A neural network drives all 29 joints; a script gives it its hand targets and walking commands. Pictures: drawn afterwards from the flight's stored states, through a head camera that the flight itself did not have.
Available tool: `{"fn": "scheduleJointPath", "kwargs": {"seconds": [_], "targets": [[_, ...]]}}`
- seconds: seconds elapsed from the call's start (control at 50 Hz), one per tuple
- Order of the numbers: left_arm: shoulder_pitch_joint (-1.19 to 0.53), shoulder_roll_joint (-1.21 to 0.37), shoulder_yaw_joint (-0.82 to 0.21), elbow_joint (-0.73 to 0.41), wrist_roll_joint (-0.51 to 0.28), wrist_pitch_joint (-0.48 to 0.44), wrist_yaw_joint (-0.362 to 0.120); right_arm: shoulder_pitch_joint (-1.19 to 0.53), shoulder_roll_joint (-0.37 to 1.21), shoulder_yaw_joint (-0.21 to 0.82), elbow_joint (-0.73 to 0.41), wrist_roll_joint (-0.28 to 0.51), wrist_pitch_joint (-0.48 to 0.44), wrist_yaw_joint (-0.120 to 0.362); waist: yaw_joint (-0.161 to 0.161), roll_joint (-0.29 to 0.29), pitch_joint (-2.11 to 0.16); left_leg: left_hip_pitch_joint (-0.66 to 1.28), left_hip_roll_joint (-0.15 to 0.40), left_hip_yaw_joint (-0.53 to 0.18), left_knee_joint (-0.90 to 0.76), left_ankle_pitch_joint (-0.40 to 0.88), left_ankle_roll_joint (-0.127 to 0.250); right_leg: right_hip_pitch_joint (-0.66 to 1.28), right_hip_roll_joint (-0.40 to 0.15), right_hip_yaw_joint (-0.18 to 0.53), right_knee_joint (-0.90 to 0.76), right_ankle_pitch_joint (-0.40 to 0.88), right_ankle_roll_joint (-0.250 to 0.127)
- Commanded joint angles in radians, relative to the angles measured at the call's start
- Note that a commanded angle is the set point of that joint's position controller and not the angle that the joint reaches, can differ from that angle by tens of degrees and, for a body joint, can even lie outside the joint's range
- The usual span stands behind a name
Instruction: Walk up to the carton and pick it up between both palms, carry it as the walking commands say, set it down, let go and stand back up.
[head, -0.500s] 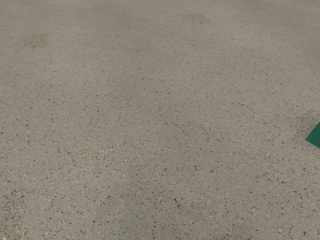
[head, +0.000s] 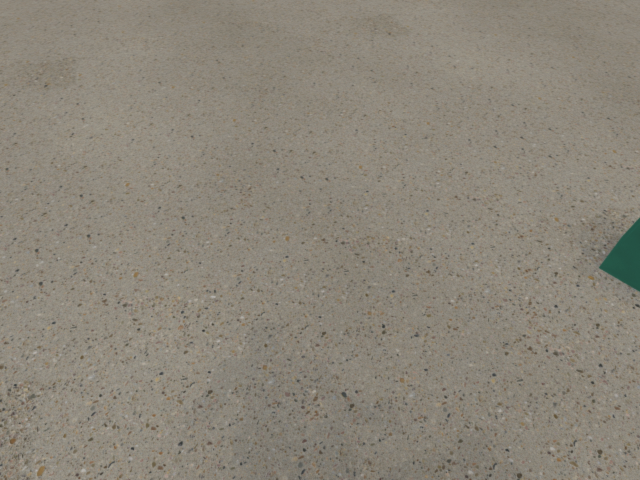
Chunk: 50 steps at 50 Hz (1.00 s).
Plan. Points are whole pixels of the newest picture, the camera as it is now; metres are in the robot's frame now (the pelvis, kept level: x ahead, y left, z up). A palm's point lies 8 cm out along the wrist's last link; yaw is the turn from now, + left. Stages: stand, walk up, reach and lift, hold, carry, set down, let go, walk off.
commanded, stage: walk up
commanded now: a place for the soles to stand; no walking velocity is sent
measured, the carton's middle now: out of the picture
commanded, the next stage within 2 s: none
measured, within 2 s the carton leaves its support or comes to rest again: neither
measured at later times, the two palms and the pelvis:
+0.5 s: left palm (209, 363) +0.32 +0.20 -0.13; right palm out of the picture +0.10 -0.42 -0.08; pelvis +0.14 -0.07 -0.02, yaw -25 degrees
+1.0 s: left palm (392, 206) +0.64 -0.11 -0.08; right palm out of the picture +0.09 -0.46 -0.10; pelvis +0.30 -0.21 -0.01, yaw -41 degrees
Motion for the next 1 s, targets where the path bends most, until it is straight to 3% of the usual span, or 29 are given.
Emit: {"fn": "scheduleJointPath", "kwargs": {"seconds": [0.0, 0.06, 0.12, 0.16, 0.18, 0.2, 0.22, 0.24, 0.26, 0.28, 0.34, 0.38, 0.4, 0.44, 0.46, 0.48, 0.5, 0.54, 0.64, 0.68, 0.7, 0.74, 0.8, 0.82, 0.84, 0.86, 0.88, 0.94, 0.98], "targets": [[-0.218, 0.231, 0.084, -0.248, 0.031, -0.004, -0.056, 0.111, -0.38, -0.121, -0.12, 0.0, -0.042, -0.037, -0.131, 0.101, -0.1, 0.252, 0.523, -0.394, -0.196, -0.221, 0.254, -0.48, -0.128, 0.056, 0.403, -0.139, 0.02], [-0.042, 0.255, 0.108, -0.224, 0.014, 0.013, -0.089, -0.035, -0.336, -0.116, -0.194, -0.022, -0.073, -0.041, 0.0, 0.099, -0.078, 0.081, 0.44, -0.208, -0.177, -0.222, 0.224, -0.36, -0.226, 0.055, 0.476, -0.084, 0.018], [-0.08, 0.18, 0.088, -0.251, -0.006, 0.005, -0.117, 0.04, -0.372, -0.128, -0.174, -0.033, -0.073, -0.022, -0.057, 0.167, -0.011, 0.027, 0.293, 0.104, -0.111, -0.048, 0.155, -0.215, -0.145, -0.088, 0.235, -0.059, 0.015], [-0.06, 0.189, 0.093, -0.251, -0.003, -0.009, -0.113, 0.065, -0.374, -0.131, -0.186, -0.018, -0.063, -0.016, -0.051, 0.13, -0.041, -0.008, 0.276, 0.14, -0.005, 0.048, 0.142, -0.102, -0.09, -0.162, 0.188, -0.038, 0.007], [0.031, 0.193, 0.103, -0.244, -0.003, -0.018, -0.103, 0.025, -0.366, -0.132, -0.193, -0.017, -0.055, -0.014, 0.017, 0.068, -0.07, -0.012, 0.267, 0.178, 0.146, 0.106, 0.124, 0.011, -0.03, -0.247, 0.126, -0.016, -0.011], [0.151, 0.243, 0.113, -0.206, 0.002, -0.022, -0.095, 0.024, -0.332, -0.114, -0.214, -0.017, -0.051, -0.014, 0.074, -0.063, -0.085, -0.143, 0.203, 0.205, 0.373, 0.074, 0.107, 0.125, -0.006, -0.185, 0.054, -0.031, -0.047], [0.283, 0.31, 0.147, -0.196, 0.001, -0.028, -0.074, 0.033, -0.263, -0.084, -0.219, -0.013, -0.032, -0.013, 0.165, -0.326, -0.079, -0.344, 0.117, 0.212, 0.718, -0.114, 0.067, 0.245, -0.077, 0.074, -0.122, -0.265, -0.131], [0.267, 0.437, 0.154, -0.238, -0.012, -0.025, -0.066, -0.011, -0.228, -0.062, -0.292, 0.018, -0.049, -0.005, 0.126, -0.366, -0.127, -0.636, -0.038, 0.047, 0.82, -0.413, 0.013, 0.315, -0.331, 0.677, -0.322, -0.364, -0.291], [0.199, 0.385, 0.151, -0.253, -0.044, -0.014, -0.058, -0.046, -0.274, -0.074, -0.28, 0.014, -0.045, -0.009, 0.107, -0.156, -0.095, -0.548, 0.08, -0.082, 0.804, -0.328, 0.014, 0.212, -0.322, 0.59, -0.301, -0.429, -0.289], [0.127, 0.366, 0.144, -0.299, -0.037, -0.015, -0.054, 0.024, -0.308, -0.082, -0.265, 0.017, -0.055, -0.001, 0.053, -0.099, -0.064, -0.496, 0.084, -0.036, 0.714, -0.311, -0.005, 0.149, -0.285, 0.483, -0.262, -0.419, -0.298], [0.063, 0.333, 0.114, -0.322, -0.018, -0.015, -0.059, 0.107, -0.287, -0.081, -0.243, 0.008, -0.062, 0.0, 0.018, -0.213, -0.001, -0.347, 0.04, -0.001, 0.443, -0.323, -0.011, -0.047, -0.141, 0.319, -0.191, -0.261, -0.246], [0.057, 0.336, 0.099, -0.345, -0.012, -0.02, -0.051, 0.18, -0.279, -0.088, -0.246, -0.004, -0.064, -0.01, 0.006, -0.227, -0.046, -0.251, 0.027, 0.018, 0.373, -0.24, -0.023, -0.045, -0.155, 0.322, -0.177, -0.202, -0.243], [0.04, 0.331, 0.104, -0.361, -0.009, -0.024, -0.054, 0.21, -0.275, -0.097, -0.236, -0.009, -0.072, -0.012, -0.01, -0.133, -0.076, -0.17, 0.004, 0.034, 0.345, -0.205, -0.005, -0.081, -0.156, 0.355, -0.148, -0.196, -0.238], [-0.072, 0.301, 0.083, -0.381, -0.022, -0.018, -0.061, 0.322, -0.274, -0.115, -0.229, -0.02, -0.09, -0.022, -0.137, -0.088, -0.048, 0.148, -0.003, 0.013, 0.173, -0.039, 0.024, -0.393, -0.085, 0.257, 0.036, -0.297, -0.155], [-0.07, 0.202, 0.06, -0.403, -0.032, -0.025, -0.05, 0.438, -0.386, -0.137, -0.232, -0.034, -0.105, -0.035, -0.19, 0.122, -0.052, 0.32, 0.164, -0.283, -0.012, -0.332, 0.056, -0.643, 0.053, 0.156, 0.322, -0.352, -0.093], [-0.116, 0.164, 0.045, -0.439, -0.018, -0.039, -0.041, 0.457, -0.489, -0.166, -0.241, -0.046, -0.115, -0.042, -0.19, 0.236, -0.033, 0.305, 0.475, -0.743, -0.227, -0.597, 0.189, -0.753, 0.116, 0.095, 0.632, -0.257, -0.032], [-0.057, 0.278, 0.054, -0.405, -0.008, -0.038, -0.03, 0.315, -0.465, -0.15, -0.281, 0.008, -0.119, -0.043, -0.101, -0.003, -0.045, 0.18, 0.497, -0.764, -0.257, -0.607, 0.183, -0.644, 0.005, 0.154, 0.704, -0.145, -0.017], [0.058, 0.317, 0.088, -0.328, -0.022, -0.039, -0.045, 0.172, -0.387, -0.116, -0.277, 0.003, -0.118, -0.024, -0.012, 0.159, 0.056, 0.047, 0.373, -0.422, -0.22, -0.5, 0.184, -0.551, -0.092, 0.128, 0.638, -0.03, 0.01], [-0.026, 0.214, 0.065, -0.316, -0.028, -0.041, -0.088, 0.294, -0.311, -0.099, -0.238, -0.006, -0.126, -0.021, -0.074, 0.051, -0.003, 0.16, 0.278, -0.05, -0.097, 0.404, 0.123, -0.402, -0.04, 0.014, 0.334, 0.06, -0.001], [-0.125, 0.174, 0.052, -0.347, -0.032, -0.039, -0.086, 0.331, -0.339, -0.11, -0.235, 0.002, -0.112, -0.018, -0.095, 0.218, -0.038, 0.195, 0.242, 0.071, -0.05, 0.542, 0.134, -0.351, -0.056, -0.051, 0.249, 0.068, -0.012], [-0.167, 0.192, 0.054, -0.358, -0.029, -0.04, -0.093, 0.343, -0.358, -0.109, -0.253, -0.009, -0.105, -0.014, -0.107, 0.163, -0.048, 0.213, 0.237, 0.123, -0.055, 0.507, 0.131, -0.3, -0.037, -0.113, 0.174, 0.043, -0.023], [-0.216, 0.168, 0.043, -0.356, -0.038, -0.038, -0.095, 0.349, -0.359, -0.114, -0.246, -0.003, -0.099, -0.017, -0.119, 0.106, 0.0, 0.172, 0.256, 0.095, -0.066, 0.524, 0.125, -0.269, -0.024, -0.168, 0.117, 0.088, -0.041], [-0.123, 0.195, 0.055, -0.333, -0.03, -0.04, -0.08, 0.297, -0.375, -0.114, -0.254, 0.0, -0.08, -0.021, -0.038, 0.097, -0.074, 0.134, 0.254, 0.145, 0.146, 0.601, 0.126, -0.04, 0.059, -0.218, 0.038, 0.006, -0.086], [0.04, 0.225, 0.086, -0.291, -0.024, -0.039, -0.07, 0.267, -0.339, -0.085, -0.272, 0.013, -0.08, -0.022, 0.057, 0.075, -0.121, -0.015, 0.271, 0.136, 0.342, 0.603, 0.11, 0.195, 0.017, -0.115, -0.028, 0.055, -0.134], [0.237, 0.366, 0.125, -0.258, -0.015, -0.05, -0.039, 0.284, -0.261, -0.06, -0.309, 0.031, -0.082, -0.016, 0.149, -0.203, -0.227, -0.262, 0.158, 0.142, 0.702, 0.344, 0.066, 0.441, -0.135, 0.178, -0.1, -0.073, -0.192], [0.17, 0.406, 0.142, -0.31, -0.035, -0.042, -0.029, 0.331, -0.232, -0.057, -0.321, 0.034, -0.079, -0.011, 0.067, -0.225, -0.245, -0.487, 0.063, 0.027, 0.867, -0.253, 0.043, 0.508, -0.307, 0.493, -0.152, -0.167, -0.256], [0.102, 0.37, 0.13, -0.33, -0.062, -0.042, -0.019, 0.319, -0.335, -0.075, -0.301, 0.029, -0.073, -0.013, 0.065, -0.064, -0.193, -0.503, 0.083, -0.078, 0.894, -0.221, 0.038, 0.416, -0.318, 0.528, -0.207, -0.19, -0.277], [0.009, 0.294, 0.109, -0.365, -0.062, -0.058, -0.008, 0.372, -0.31, -0.075, -0.269, 0.018, -0.061, -0.006, -0.035, -0.064, -0.027, -0.461, 0.172, -0.104, 0.705, -0.103, 0.018, 0.141, -0.168, 0.261, -0.218, -0.118, -0.177], [0.063, 0.282, 0.108, -0.379, -0.056, -0.072, -0.014, 0.404, -0.306, -0.079, -0.241, -0.003, -0.06, 0.009, -0.03, -0.093, -0.014, -0.378, 0.144, -0.041, 0.643, -0.103, -0.011, 0.024, -0.148, 0.192, -0.193, 0.032, -0.199]]}}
